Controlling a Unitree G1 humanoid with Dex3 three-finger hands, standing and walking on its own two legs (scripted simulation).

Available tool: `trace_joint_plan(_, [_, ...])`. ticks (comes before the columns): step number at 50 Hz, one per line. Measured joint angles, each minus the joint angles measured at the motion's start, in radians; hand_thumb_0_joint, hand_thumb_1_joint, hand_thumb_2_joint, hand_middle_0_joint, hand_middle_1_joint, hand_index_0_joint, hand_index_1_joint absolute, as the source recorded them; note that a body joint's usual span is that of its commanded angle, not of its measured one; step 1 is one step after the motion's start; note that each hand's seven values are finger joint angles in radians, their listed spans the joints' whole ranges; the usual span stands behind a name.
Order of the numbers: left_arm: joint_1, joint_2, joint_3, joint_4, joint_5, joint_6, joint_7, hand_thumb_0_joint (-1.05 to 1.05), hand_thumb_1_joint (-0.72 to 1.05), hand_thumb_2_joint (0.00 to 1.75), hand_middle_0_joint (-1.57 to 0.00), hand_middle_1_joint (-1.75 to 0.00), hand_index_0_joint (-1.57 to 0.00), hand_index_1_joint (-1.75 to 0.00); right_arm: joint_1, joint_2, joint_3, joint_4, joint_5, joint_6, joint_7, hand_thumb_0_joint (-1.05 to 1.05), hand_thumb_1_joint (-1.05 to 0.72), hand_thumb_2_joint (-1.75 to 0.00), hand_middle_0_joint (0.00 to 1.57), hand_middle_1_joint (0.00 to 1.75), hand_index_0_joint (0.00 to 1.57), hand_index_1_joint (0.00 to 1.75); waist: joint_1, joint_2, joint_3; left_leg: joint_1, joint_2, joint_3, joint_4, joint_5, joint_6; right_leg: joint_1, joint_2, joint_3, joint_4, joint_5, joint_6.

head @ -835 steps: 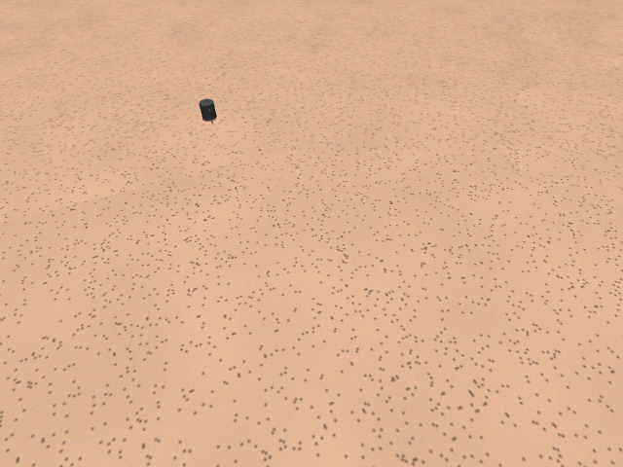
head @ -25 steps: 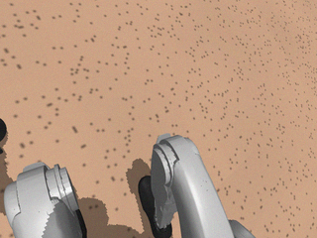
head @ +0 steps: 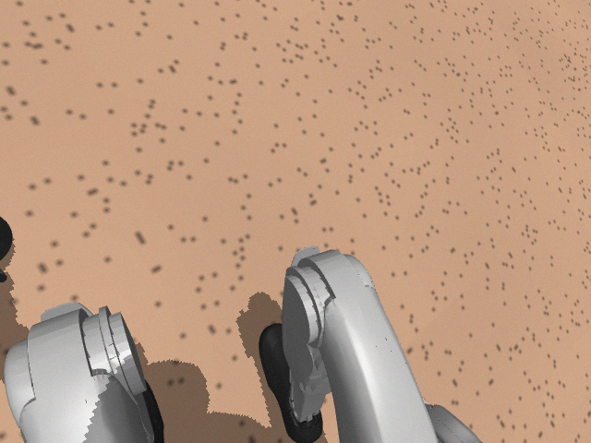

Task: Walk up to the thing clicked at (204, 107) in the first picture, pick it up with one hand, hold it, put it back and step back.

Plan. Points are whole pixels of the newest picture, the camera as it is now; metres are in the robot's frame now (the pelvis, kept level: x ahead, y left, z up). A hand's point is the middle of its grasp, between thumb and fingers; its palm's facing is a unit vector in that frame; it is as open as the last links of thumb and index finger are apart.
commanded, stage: close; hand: left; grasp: from above
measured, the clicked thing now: out of the picture +0.41 +0.34 -0.25
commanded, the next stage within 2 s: settle in 0.10 s
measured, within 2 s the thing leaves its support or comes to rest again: leaves its support in 0.66 s
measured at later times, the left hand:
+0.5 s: hand out of the picture +0.41 +0.35 -0.21, palm faces -0.42 -0.16 -0.89, open 11.6 cm
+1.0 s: hand out of the picture +0.40 +0.36 -0.12, palm faces -0.46 -0.11 -0.88, open 11.4 cm
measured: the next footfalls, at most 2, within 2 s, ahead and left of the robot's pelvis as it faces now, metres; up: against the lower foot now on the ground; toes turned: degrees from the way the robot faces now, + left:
none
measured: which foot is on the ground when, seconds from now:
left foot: down 0.00-1.00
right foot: down 0.00-1.00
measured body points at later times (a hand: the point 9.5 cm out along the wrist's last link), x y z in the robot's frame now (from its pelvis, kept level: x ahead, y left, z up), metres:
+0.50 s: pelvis +0.00 +0.00 +0.00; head +0.24 +0.12 +0.36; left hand +0.43 +0.36 -0.16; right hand +0.08 -0.25 -0.08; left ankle +0.07 +0.13 -0.26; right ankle +0.11 -0.11 -0.26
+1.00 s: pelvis +0.00 +0.00 +0.04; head +0.24 +0.08 +0.42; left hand +0.42 +0.36 -0.07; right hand +0.13 -0.26 -0.07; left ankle +0.07 +0.13 -0.26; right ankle +0.11 -0.11 -0.26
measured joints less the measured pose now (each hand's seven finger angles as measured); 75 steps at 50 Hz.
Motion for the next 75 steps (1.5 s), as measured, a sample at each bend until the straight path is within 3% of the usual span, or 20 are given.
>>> trace_joint_plan(20, [0.006,-0.002,-0.001,-0.017,0.002,-0.005,-0.018,-0.01,-0.25,0.85,-0.57,-0.93,-0.4,-0.96,0.013,0.005,0.004,-0.006,-0.001,0.014,-0.008,0.0,-0.91,-0.9,0.2,0.3,0.2,0.3,0.003,0.003,-0.014,-0.006,-0.003,0.0,0.005,-0.003,0.003,-0.001,0.0,0.001,0.002,-0.005,0.005])
trace_joint_plan(26, [0.049,-0.027,0.025,-0.086,0.011,0.009,-0.035,-0.01,-0.25,0.84,-0.57,-0.93,-0.41,-0.95,0.017,0.013,-0.017,-0.001,0.002,0.017,-0.003,0.0,-0.91,-0.91,0.2,0.3,0.2,0.3,0.013,0.007,-0.029,-0.007,-0.006,0.0,0.004,-0.007,-0.001,-0.002,-0.003,0.0,0.003,-0.012,0.001])
trace_joint_plan(32, [0.129,-0.089,0.032,-0.238,0.001,0.035,-0.077,0.0,-0.23,0.81,-0.57,-0.92,-0.43,-0.92,0.032,0.018,-0.068,0.007,0.023,0.029,0.003,0.0,-0.92,-0.91,0.2,0.3,0.2,0.3,0.038,0.024,-0.064,-0.015,-0.012,0.011,-0.011,-0.01,-0.004,-0.01,-0.011,0.008,-0.002,-0.024,-0.004])
trace_joint_plan(38, [0.211,-0.183,-0.001,-0.421,-0.046,0.07,-0.115,0.01,-0.2,0.76,-0.59,-0.89,-0.46,-0.86,0.038,0.027,-0.133,0.029,0.079,0.062,0.001,0.0,-0.92,-0.91,0.2,0.3,0.2,0.3,0.084,0.056,-0.128,-0.005,-0.015,0.044,-0.059,-0.017,-0.009,-0.01,-0.023,0.031,-0.026,-0.045,-0.014])
trace_joint_plan(43, [0.178,-0.21,-0.056,-0.42,-0.071,0.109,-0.175,0.01,-0.19,0.73,-0.61,-0.86,-0.48,-0.83,0.008,0.028,-0.163,0.027,0.116,0.085,-0.017,0.0,-0.92,-0.91,0.2,0.3,0.2,0.3,0.109,0.08,-0.148,0.024,-0.011,0.071,-0.114,-0.011,-0.007,0.004,-0.027,0.052,-0.063,-0.043,-0.018])
trace_joint_plan(50, [0.145,-0.217,-0.072,-0.467,-0.13,0.115,-0.285,0.01,-0.2,0.72,-0.62,-0.85,-0.49,-0.81,-0.004,0.023,-0.186,0.003,0.138,0.105,-0.04,0.0,-0.92,-0.91,0.2,0.3,0.2,0.3,0.13,0.098,-0.12,0.068,-0.007,0.089,-0.174,0.008,-0.004,0.039,-0.028,0.065,-0.113,-0.025,-0.018])
trace_joint_plan(57, [0.151,-0.224,-0.069,-0.508,-0.115,0.074,-0.337,0.01,-0.21,0.72,-0.64,-0.84,-0.51,-0.8,0.035,0.021,-0.188,0.004,0.158,0.148,-0.065,0.0,-0.92,-0.91,0.2,0.3,0.2,0.3,0.134,0.096,-0.135,0.084,-0.011,0.089,-0.196,0.016,-0.004,0.059,-0.031,0.064,-0.136,-0.02,-0.018])
trace_joint_plan(66, [0.165,-0.234,-0.072,-0.551,-0.082,0.07,-0.33,0.01,-0.23,0.74,-0.66,-0.83,-0.53,-0.8,0.073,0.034,-0.206,0.012,0.179,0.18,-0.093,0.0,-0.92,-0.91,0.2,0.3,0.2,0.3,0.131,0.097,-0.158,0.093,-0.017,0.106,-0.226,0.032,0.004,0.07,-0.038,0.077,-0.16,-0.011,-0.013])
trace_joint_plan(70, [0.182,-0.248,-0.077,-0.588,-0.108,0.101,-0.347,0.01,-0.24,0.75,-0.67,-0.82,-0.54,-0.79,0.084,0.046,-0.223,0.009,0.191,0.181,-0.101,0.0,-0.92,-0.91,0.2,0.3,0.2,0.3,0.135,0.105,-0.175,0.108,-0.019,0.116,-0.253,0.038,0.006,0.083,-0.041,0.085,-0.182,-0.009,-0.012])
trace_joint_plan(75, [0.216,-0.272,-0.101,-0.637,-0.149,0.136,-0.406,0.0,-0.25,0.76,-0.68,-0.82,-0.54,-0.78,0.093,0.055,-0.237,0.002,0.211,0.196,-0.114,0.0,-0.93,-0.91,0.2,0.3,0.2,0.3,0.151,0.121,-0.204,0.15,-0.017,0.129,-0.305,0.04,0.009,0.12,-0.042,0.095,-0.229,-0.007,-0.01])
